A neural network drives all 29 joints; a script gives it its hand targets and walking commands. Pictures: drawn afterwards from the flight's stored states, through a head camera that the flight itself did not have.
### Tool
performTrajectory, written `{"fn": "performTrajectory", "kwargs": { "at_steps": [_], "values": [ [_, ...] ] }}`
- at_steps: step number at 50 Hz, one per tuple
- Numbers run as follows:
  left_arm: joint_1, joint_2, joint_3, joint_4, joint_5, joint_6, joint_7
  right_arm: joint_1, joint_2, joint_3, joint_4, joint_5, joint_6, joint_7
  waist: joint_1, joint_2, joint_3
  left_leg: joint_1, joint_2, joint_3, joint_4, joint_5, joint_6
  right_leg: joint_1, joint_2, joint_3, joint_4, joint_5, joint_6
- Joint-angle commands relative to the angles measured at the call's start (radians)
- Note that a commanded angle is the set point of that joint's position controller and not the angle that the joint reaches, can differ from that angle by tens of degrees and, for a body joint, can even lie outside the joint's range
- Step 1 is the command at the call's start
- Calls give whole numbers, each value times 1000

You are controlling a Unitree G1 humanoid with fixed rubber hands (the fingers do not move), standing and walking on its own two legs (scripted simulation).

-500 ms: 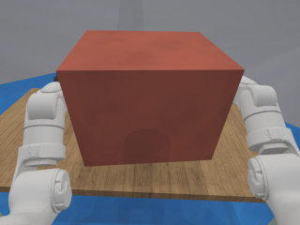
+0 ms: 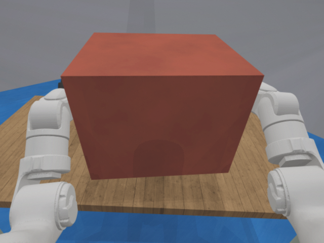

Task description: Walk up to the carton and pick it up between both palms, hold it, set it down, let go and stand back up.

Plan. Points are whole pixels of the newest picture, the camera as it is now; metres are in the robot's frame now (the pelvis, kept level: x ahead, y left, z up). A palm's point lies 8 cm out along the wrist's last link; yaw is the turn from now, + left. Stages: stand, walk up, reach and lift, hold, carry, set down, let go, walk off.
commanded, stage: hold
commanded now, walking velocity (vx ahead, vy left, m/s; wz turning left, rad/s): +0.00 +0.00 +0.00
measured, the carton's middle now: (159, 100) +0.40 +0.00 +0.25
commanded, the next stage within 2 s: set down in 1.54 s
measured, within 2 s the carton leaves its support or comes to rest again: neither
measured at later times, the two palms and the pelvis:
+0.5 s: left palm (67, 96) +0.38 +0.21 +0.26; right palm (247, 90) +0.37 -0.20 +0.29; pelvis +0.00 +0.00 +0.00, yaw +0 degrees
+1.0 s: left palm (67, 97) +0.38 +0.21 +0.26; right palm (247, 90) +0.37 -0.20 +0.29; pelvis +0.00 +0.00 +0.00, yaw +0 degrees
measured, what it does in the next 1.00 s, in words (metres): stands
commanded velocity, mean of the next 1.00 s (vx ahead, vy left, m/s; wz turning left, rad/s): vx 0.00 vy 0.00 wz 0.00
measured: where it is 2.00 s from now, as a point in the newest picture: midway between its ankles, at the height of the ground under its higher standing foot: outside the picture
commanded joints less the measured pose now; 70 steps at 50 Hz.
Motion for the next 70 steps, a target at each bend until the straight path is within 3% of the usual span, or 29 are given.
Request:
{"fn": "performTrajectory", "kwargs": {
  "at_steps": [1,70],
  "values": [
    [-902,-526,-347,-283,-208,-90,-161,-789,599,199,-368,164,-44,150,-5,51,-395,52,-20,22,-34,167,-20,246,-5,10,28,235,15],
    [-902,-528,-348,-290,-208,-89,-161,-788,595,199,-369,165,-43,150,-6,54,-399,59,-19,22,-32,177,-23,244,-4,9,29,242,14]
  ]
}}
